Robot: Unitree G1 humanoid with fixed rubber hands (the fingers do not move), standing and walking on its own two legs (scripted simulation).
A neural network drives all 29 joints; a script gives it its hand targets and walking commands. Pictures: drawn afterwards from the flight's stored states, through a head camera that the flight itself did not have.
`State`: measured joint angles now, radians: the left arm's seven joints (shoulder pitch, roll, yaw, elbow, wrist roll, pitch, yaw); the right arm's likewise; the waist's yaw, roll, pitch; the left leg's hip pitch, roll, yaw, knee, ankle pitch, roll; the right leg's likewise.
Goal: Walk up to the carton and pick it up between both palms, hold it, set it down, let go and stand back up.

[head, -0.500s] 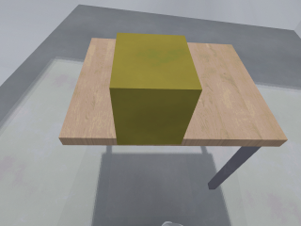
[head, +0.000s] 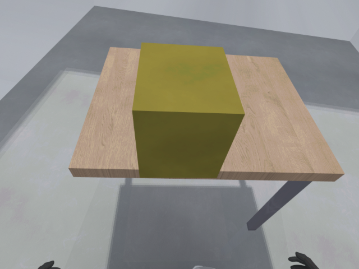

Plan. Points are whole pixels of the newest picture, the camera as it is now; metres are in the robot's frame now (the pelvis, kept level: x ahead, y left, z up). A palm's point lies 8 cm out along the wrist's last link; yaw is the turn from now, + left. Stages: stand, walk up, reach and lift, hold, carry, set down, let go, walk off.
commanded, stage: walk up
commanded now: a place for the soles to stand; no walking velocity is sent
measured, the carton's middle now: (180, 113) +0.50 -0.02 +0.06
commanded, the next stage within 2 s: reach and lift in 1.06 s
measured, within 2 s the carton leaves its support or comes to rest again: neither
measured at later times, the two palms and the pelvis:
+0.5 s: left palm out of the picture +0.11 +0.31 -0.09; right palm out of the picture +0.13 -0.31 -0.07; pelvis +0.01 +0.00 +0.00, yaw +0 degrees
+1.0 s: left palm out of the picture +0.13 +0.30 -0.09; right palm (311, 268) +0.15 -0.31 -0.06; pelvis +0.01 +0.00 +0.00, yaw +0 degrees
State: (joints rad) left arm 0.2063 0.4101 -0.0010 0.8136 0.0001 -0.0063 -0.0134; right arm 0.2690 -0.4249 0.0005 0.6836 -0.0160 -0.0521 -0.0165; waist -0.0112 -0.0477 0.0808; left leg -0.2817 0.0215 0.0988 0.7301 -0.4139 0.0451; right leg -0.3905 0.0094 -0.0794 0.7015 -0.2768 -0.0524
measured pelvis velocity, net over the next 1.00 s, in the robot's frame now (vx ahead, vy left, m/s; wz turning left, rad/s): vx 0.01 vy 0.00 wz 0.00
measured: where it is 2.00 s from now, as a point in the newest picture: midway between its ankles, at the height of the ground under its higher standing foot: outside the picture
